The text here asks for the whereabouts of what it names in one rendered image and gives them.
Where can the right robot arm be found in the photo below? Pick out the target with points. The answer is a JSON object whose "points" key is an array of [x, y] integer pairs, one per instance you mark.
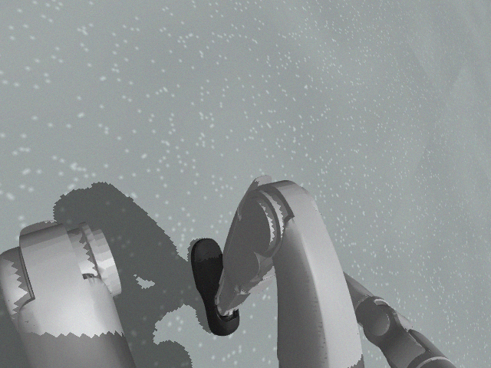
{"points": [[394, 334]]}

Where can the right robot foot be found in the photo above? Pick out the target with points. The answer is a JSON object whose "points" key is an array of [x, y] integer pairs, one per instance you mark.
{"points": [[206, 261]]}

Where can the right robot hand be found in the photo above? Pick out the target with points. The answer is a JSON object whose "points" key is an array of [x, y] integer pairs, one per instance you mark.
{"points": [[357, 291]]}

